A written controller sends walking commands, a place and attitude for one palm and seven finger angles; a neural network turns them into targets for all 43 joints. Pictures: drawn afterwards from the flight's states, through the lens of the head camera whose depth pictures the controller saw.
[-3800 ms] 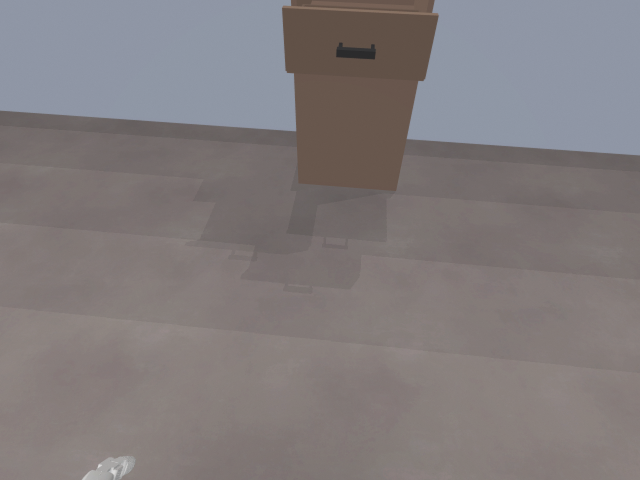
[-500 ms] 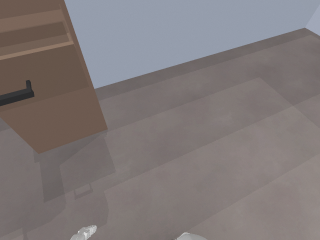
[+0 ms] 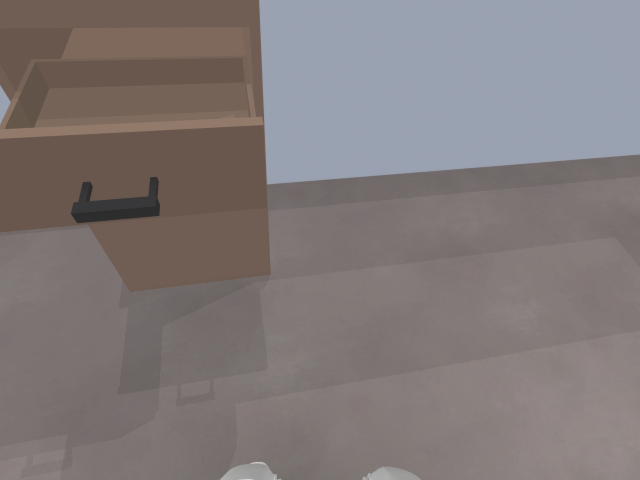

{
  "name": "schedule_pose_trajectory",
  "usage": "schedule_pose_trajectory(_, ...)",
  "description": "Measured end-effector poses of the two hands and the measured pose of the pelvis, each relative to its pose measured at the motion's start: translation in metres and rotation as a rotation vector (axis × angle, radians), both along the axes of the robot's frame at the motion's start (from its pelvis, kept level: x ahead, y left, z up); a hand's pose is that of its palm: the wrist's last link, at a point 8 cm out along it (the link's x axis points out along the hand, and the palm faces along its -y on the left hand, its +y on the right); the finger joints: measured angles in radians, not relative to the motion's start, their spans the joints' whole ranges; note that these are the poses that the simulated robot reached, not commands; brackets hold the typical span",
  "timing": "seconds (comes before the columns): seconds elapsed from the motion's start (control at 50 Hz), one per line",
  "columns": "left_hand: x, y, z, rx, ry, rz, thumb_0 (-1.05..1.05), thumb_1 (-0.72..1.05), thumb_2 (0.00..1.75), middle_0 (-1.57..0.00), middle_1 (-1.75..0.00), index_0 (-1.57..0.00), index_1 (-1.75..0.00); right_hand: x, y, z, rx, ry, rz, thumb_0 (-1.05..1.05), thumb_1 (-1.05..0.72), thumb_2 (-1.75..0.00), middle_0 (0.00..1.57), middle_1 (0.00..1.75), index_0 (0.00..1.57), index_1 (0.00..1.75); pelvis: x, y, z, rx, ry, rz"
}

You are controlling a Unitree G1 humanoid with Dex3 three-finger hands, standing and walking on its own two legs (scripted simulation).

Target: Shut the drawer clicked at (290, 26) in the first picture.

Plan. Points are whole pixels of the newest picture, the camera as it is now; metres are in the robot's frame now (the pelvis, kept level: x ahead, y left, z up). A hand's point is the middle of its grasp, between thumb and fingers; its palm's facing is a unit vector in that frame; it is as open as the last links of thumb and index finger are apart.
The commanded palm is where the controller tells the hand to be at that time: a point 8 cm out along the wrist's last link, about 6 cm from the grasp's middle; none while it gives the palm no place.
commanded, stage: turn to face it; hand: left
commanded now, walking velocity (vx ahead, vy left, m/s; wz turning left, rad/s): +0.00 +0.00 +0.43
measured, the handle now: (119, 198) +0.46 +0.33 +0.03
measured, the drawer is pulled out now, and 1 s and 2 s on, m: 0.29 0.29 0.29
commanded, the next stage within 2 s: take the last steps up to it in 0.40 s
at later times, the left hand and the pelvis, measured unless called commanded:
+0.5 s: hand out of the picture +0.04 +0.12 -0.13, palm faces +0.23 -0.94 -0.27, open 7.4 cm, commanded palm none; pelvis +0.00 -0.08 +0.01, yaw +12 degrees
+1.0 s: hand out of the picture -0.15 +0.13 -0.16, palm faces +0.41 -0.89 -0.18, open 7.4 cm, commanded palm none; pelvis +0.01 +0.01 +0.01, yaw +17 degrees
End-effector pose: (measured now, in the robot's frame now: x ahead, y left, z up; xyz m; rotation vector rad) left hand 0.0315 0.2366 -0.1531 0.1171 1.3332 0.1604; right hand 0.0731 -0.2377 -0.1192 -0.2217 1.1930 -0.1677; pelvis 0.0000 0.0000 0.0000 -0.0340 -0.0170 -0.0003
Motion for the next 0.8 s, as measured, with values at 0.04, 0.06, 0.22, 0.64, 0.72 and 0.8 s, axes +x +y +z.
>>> schedule_pose_trajectory(0.04, 0.005, 0.006, 0.008, 0.013, -0.02, 0.016, 0.01, 0.91, 0.9, -0.2, -0.3, -0.2, -0.3, 0.003, 0.002, 0.003, 0.003, 0.014, 0.017, 0.0, -0.91, -0.9, 0.2, 0.3, 0.2, 0.3, 0.002, 0.0, 0.005, -0.003, 0.006, 0.018)
schedule_pose_trajectory(0.06, 0.008, 0.008, 0.011, 0.02, -0.031, 0.025, 0.01, 0.91, 0.9, -0.2, -0.3, -0.2, -0.3, 0.005, 0.002, 0.005, 0.005, 0.02, 0.024, 0.0, -0.91, -0.9, 0.2, 0.3, 0.2, 0.3, 0.003, -0.001, 0.007, -0.005, 0.009, 0.026)
schedule_pose_trajectory(0.22, 0.019, 0.007, 0.031, 0.081, -0.088, 0.067, 0.01, 0.91, 0.9, -0.2, -0.3, -0.2, -0.3, 0.018, -0.014, 0.005, 0.026, 0.022, 0.054, 0.0, -0.91, -0.9, 0.2, 0.3, 0.2, 0.3, 0.008, -0.019, 0.013, 0.004, 0.017, 0.088)
schedule_pose_trajectory(0.64, -0.056, -0.086, 0.05, 0.097, -0.098, 0.248, 0.01, 0.92, 0.9, -0.2, -0.3, -0.21, -0.3, 0.021, -0.081, -0.014, 0.061, 0.139, 0.202, 0.0, -0.91, -0.9, 0.19, 0.3, 0.2, 0.29, 0.0, -0.083, 0.017, 0.061, 0.006, 0.266)
schedule_pose_trajectory(0.72, -0.095, -0.091, 0.046, 0.072, -0.032, 0.313, 0.01, 0.92, 0.9, -0.2, -0.3, -0.21, -0.3, 0.03, -0.07, -0.01, 0.05, 0.158, 0.258, 0.01, -0.91, -0.9, 0.19, 0.3, 0.2, 0.29, 0.001, -0.076, 0.019, 0.054, 0.017, 0.292)
schedule_pose_trajectory(0.8, -0.14, -0.093, 0.043, 0.035, 0.073, 0.374, 0.01, 0.91, 0.9, -0.2, -0.3, -0.21, -0.3, 0.053, -0.045, -0.003, 0.046, 0.128, 0.314, 0.01, -0.91, -0.9, 0.19, 0.3, 0.2, 0.29, 0.002, -0.061, 0.021, 0.049, 0.027, 0.308)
